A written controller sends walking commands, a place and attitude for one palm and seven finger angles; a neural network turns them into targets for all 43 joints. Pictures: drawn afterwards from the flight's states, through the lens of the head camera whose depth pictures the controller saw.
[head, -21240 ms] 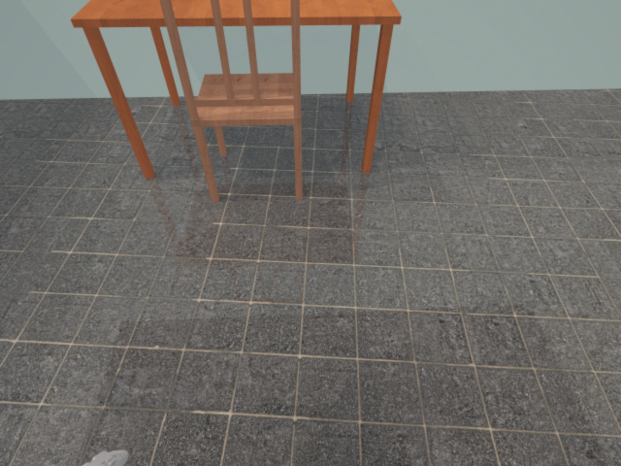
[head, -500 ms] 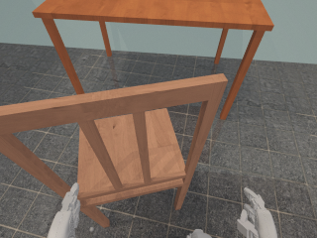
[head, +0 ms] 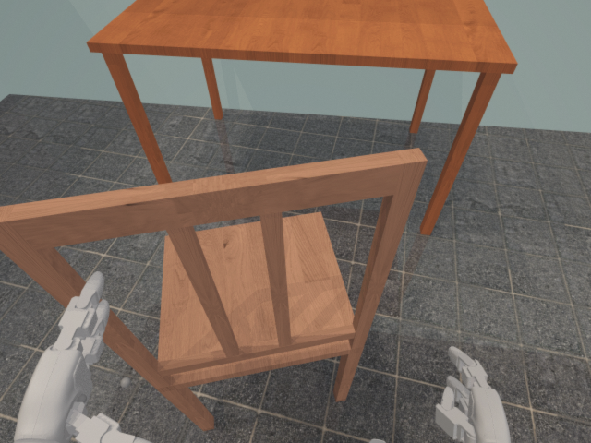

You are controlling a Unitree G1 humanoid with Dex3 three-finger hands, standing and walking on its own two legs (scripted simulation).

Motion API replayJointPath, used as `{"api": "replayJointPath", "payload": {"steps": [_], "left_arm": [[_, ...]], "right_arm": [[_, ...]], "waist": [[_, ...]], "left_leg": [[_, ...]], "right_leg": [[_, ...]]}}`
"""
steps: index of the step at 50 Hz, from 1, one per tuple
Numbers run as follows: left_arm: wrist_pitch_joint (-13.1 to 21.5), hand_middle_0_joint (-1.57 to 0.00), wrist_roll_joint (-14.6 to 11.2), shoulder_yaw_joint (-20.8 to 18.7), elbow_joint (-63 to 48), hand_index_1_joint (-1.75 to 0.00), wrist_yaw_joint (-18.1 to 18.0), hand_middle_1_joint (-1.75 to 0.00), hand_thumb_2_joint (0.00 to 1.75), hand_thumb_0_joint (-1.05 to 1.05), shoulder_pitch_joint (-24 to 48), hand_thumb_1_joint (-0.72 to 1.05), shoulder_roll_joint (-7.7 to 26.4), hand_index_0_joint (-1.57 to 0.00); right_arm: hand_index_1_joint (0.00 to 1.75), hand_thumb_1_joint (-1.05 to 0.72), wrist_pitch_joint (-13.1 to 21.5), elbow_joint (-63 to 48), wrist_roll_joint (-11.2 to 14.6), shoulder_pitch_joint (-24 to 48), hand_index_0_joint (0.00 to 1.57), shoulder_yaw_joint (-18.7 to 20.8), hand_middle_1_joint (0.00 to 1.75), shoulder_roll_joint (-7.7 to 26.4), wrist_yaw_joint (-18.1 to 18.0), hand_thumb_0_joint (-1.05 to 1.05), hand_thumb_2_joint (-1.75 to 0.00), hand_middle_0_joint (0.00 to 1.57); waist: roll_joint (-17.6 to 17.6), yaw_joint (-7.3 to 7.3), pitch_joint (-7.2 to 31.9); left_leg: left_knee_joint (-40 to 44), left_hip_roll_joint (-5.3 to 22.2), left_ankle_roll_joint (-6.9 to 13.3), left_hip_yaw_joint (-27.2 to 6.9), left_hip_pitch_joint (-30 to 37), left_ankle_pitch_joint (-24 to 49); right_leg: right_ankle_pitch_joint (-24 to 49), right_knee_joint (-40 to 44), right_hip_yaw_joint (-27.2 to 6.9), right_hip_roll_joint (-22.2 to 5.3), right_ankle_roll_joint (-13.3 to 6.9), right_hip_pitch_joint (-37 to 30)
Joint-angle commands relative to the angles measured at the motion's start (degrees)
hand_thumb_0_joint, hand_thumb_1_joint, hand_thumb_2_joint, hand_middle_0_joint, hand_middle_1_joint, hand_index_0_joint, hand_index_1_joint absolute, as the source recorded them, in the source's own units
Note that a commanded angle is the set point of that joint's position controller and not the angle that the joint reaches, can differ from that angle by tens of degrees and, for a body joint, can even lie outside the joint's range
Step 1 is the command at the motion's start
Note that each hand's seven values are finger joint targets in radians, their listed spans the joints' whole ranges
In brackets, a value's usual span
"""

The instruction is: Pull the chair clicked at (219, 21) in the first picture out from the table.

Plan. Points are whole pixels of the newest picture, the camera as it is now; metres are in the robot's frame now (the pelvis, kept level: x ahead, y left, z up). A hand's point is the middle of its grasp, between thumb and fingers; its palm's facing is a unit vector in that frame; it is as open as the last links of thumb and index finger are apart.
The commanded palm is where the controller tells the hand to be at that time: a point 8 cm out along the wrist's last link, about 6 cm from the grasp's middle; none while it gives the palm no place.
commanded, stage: draw the hand back to the body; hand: left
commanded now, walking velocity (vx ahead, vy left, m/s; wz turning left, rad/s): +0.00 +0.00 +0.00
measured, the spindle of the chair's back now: (212, 304) +0.31 +0.16 -0.01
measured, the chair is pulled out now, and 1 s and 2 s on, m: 0.58 0.57 0.57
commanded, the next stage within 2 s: step back with the hand held close in 1.00 s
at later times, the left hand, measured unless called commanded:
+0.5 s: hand (87, 347) +0.19 +0.23 +0.13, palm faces +0.30 -0.83 -0.47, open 10.6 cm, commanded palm +0.16 +0.28 +0.20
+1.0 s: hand (73, 334) +0.19 +0.24 +0.14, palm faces +0.37 -0.78 -0.50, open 7.1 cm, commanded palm +0.16 +0.28 +0.22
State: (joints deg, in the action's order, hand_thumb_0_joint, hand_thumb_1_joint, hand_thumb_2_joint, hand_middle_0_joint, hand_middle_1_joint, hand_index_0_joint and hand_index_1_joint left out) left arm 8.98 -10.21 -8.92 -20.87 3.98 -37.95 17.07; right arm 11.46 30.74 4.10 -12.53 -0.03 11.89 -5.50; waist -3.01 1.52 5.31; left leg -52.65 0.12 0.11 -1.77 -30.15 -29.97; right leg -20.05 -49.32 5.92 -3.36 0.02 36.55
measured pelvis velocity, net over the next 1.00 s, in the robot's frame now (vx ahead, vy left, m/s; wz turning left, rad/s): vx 0.03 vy -0.03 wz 0.00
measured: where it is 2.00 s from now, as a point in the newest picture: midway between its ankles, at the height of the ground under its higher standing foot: outside the picture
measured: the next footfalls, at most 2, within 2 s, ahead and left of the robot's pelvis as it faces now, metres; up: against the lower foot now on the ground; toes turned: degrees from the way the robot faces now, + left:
none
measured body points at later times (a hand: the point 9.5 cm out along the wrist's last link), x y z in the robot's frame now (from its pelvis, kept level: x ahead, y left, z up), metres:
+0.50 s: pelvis +0.03 -0.02 +0.04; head +0.03 -0.05 +0.49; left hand +0.17 +0.27 +0.16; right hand +0.23 -0.23 -0.04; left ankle -0.03 +0.12 -0.69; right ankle +0.05 -0.12 -0.69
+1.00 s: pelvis +0.03 -0.03 +0.04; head +0.02 -0.06 +0.49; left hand +0.17 +0.27 +0.17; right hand +0.22 -0.25 -0.04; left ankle -0.03 +0.12 -0.69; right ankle +0.05 -0.12 -0.69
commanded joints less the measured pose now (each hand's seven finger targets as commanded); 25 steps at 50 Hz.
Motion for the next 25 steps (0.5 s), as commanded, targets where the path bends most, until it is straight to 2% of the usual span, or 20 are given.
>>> {"api": "replayJointPath", "payload": {"steps": [1,3,4,8,10,13,15,17,18,21,23,24,25], "left_arm": [[-3.94,-0.05,5.47,-3.35,-14.22,-0.08,-12.27,-0.08,0.37,0.00,-3.41,-0.19,6.11,-0.05],[-5.05,-0.06,6.22,-6.69,-14.54,-0.09,-14.04,-0.09,0.41,0.00,-1.56,-0.12,9.92,-0.06],[-5.28,-0.07,6.43,-6.55,-15.21,-0.10,-14.42,-0.10,0.43,0.00,-0.67,-0.08,9.60,-0.07],[-5.61,-0.08,6.82,-9.75,-15.69,-0.13,-15.60,-0.13,0.50,0.00,3.07,0.07,12.39,-0.08],[-5.33,-0.10,7.06,-10.48,-17.34,-0.14,-15.80,-0.14,0.53,0.00,4.11,0.14,12.74,-0.10],[-5.38,-0.11,7.19,-11.97,-19.05,-0.16,-16.16,-0.16,0.58,0.00,6.49,0.25,14.22,-0.11],[-5.03,-0.12,7.18,-12.68,-19.67,-0.18,-16.32,-0.18,0.62,0.00,7.54,0.32,14.46,-0.12],[-4.58,-0.13,7.30,-13.67,-21.66,-0.19,-16.56,-0.19,0.65,0.00,9.47,0.39,15.32,-0.13],[-4.92,-0.13,7.23,-14.47,-20.72,-0.20,-16.64,-0.20,0.67,0.00,9.85,0.43,15.83,-0.13],[-4.23,-0.15,7.15,-15.01,-21.96,-0.22,-16.67,-0.22,0.73,0.00,11.95,0.54,15.98,-0.15],[-4.05,-0.16,7.13,-16.28,-22.26,-0.24,-16.77,-0.24,0.76,0.00,14.06,0.61,17.09,-0.16],[-3.78,-0.16,7.16,-16.44,-21.89,-0.25,-16.77,-0.25,0.78,0.00,14.11,0.65,16.99,-0.16],[-3.62,-0.17,7.00,-17.13,-22.27,-0.26,-16.76,-0.26,0.80,0.00,14.73,0.68,17.75,-0.17]], "right_arm": [[0.30,-0.90,-0.45,-9.62,-1.02,5.19,0.20,1.97,0.30,5.92,-1.64,0.00,-0.90,0.20],[0.30,-0.90,-1.40,-8.83,-1.09,6.10,0.20,1.79,0.30,6.27,-2.31,0.00,-0.90,0.20],[0.30,-0.90,-1.52,-8.82,-1.28,5.83,0.20,1.53,0.30,6.05,-2.49,0.00,-0.90,0.20],[0.30,-0.90,-1.43,-7.31,-1.46,6.99,0.20,1.20,0.30,6.13,-2.64,0.00,-0.90,0.20],[0.30,-0.90,-0.71,-6.79,-1.74,6.90,0.20,1.03,0.30,6.04,-2.46,0.00,-0.90,0.20],[0.30,-0.90,0.41,-5.71,-1.90,7.68,0.20,0.79,0.30,6.12,-1.91,0.00,-0.90,0.20],[0.30,-0.90,1.20,-5.04,-2.13,7.36,0.20,0.99,0.30,6.11,-1.70,0.00,-0.90,0.20],[0.30,-0.90,2.02,-4.59,-2.33,7.20,0.20,0.92,0.30,6.30,-1.32,0.00,-0.90,0.20],[0.30,-0.90,2.29,-3.92,-2.30,7.92,0.20,0.85,0.30,6.33,-1.14,0.00,-0.90,0.20],[0.30,-0.90,2.92,-3.51,-2.45,7.54,0.20,0.99,0.30,6.53,-0.90,0.00,-0.90,0.20],[0.30,-0.90,3.39,-2.86,-2.44,8.12,0.20,0.96,0.30,6.69,-0.63,0.00,-0.90,0.20],[0.30,-0.90,3.63,-2.83,-2.44,7.80,0.20,0.89,0.30,6.43,-0.59,0.00,-0.90,0.20],[0.30,-0.90,3.72,-2.66,-2.51,7.96,0.20,1.19,0.30,6.79,-0.58,0.00,-0.90,0.20]], "waist": [[-1.22,-0.07,1.88],[0.25,0.45,0.77],[-1.05,0.18,0.58],[-1.20,0.66,-1.12],[-3.68,0.90,-0.35],[-4.97,1.05,-0.95],[-3.58,0.94,-0.21],[-4.64,1.03,0.89],[-5.28,1.01,-0.29],[-2.97,0.86,0.90],[-5.03,0.89,0.08],[-3.17,0.88,0.93],[-2.73,0.95,0.86]], "left_leg": [[17.33,1.70,-0.84,-1.17,0.89,11.61],[19.17,1.95,-0.84,-1.33,3.53,13.52],[20.35,1.69,-0.78,-0.97,5.33,14.56],[23.89,1.98,-0.94,-1.22,9.70,18.00],[25.31,1.96,-0.93,-0.84,12.75,21.02],[26.68,1.90,-1.09,-0.89,14.97,23.97],[27.41,1.95,-0.90,-0.51,17.40,25.00],[27.96,1.92,-0.85,-0.34,19.06,26.92],[28.08,1.68,-0.98,-0.47,18.68,26.67],[28.72,1.82,-0.57,-0.01,20.98,27.29],[28.96,1.62,-0.66,-0.14,21.20,27.42],[29.07,1.64,-0.39,0.19,21.85,27.56],[29.07,1.77,-0.27,0.22,22.52,27.66]], "right_leg": [[2.81,12.82,-2.70,-0.71,-1.62,-19.28],[4.71,14.93,-2.65,-0.35,-1.88,-21.95],[6.16,15.71,-2.94,-0.43,-1.80,-23.25],[9.82,18.91,-3.02,-0.27,-2.10,-27.18],[12.71,19.54,-3.02,-0.30,-2.07,-28.84],[15.34,21.03,-3.18,-0.16,-2.29,-30.80],[16.75,21.70,-3.33,-0.14,-2.05,-31.35],[18.53,21.97,-3.27,-0.30,-1.98,-32.65],[18.65,22.54,-3.81,-0.08,-2.25,-32.81],[19.76,23.15,-3.57,-0.28,-1.69,-33.48],[20.05,23.60,-4.21,-0.17,-1.93,-33.61],[20.38,23.72,-3.84,-0.37,-1.51,-34.08],[20.82,23.86,-4.18,-0.29,-1.52,-33.74]]}}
